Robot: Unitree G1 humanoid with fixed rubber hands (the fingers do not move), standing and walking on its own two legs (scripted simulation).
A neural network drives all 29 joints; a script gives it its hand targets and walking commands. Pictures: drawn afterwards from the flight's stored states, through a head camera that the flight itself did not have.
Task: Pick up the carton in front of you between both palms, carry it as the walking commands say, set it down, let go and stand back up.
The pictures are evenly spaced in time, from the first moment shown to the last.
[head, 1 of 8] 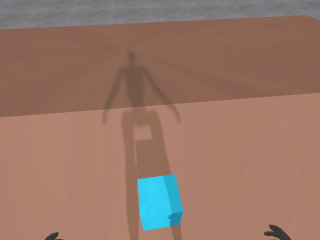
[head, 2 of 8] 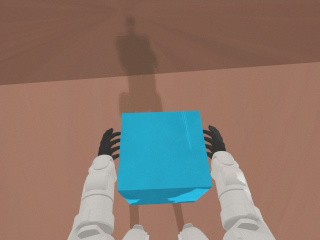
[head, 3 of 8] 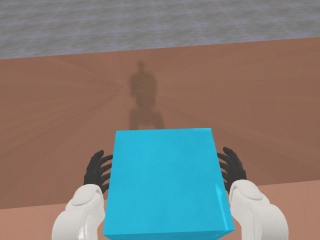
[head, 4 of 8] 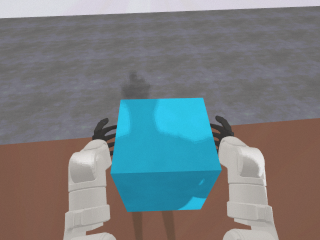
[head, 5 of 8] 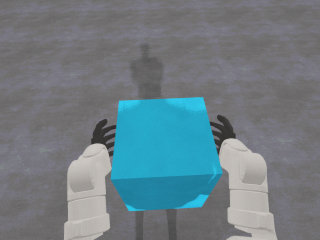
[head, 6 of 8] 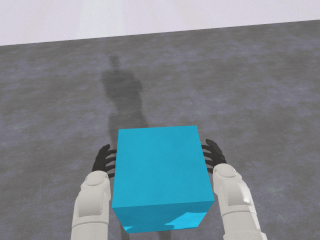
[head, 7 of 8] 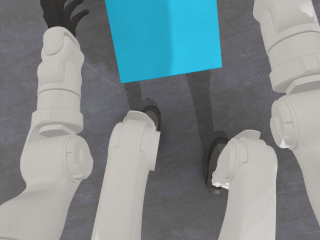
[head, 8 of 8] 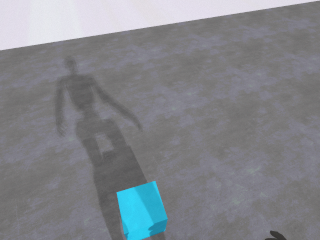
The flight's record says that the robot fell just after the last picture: no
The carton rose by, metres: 0.69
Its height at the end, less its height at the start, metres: -0.45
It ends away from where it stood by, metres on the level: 5.91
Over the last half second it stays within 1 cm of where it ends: yes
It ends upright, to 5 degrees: yes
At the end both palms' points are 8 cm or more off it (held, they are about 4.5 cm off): yes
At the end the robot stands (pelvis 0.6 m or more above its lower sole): yes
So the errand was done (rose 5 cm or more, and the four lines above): yes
